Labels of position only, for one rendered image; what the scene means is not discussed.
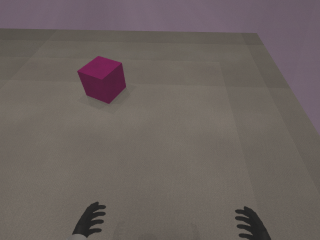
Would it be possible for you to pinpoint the right robot hand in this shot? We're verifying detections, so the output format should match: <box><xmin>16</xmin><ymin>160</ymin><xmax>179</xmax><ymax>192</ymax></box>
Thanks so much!
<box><xmin>235</xmin><ymin>206</ymin><xmax>271</xmax><ymax>240</ymax></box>

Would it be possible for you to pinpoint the carton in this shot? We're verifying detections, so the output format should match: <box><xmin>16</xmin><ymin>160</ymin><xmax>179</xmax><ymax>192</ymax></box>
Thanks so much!
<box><xmin>77</xmin><ymin>56</ymin><xmax>126</xmax><ymax>104</ymax></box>

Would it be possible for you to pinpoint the left robot hand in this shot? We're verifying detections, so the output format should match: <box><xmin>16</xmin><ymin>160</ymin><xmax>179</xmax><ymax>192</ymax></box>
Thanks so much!
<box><xmin>72</xmin><ymin>201</ymin><xmax>106</xmax><ymax>238</ymax></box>

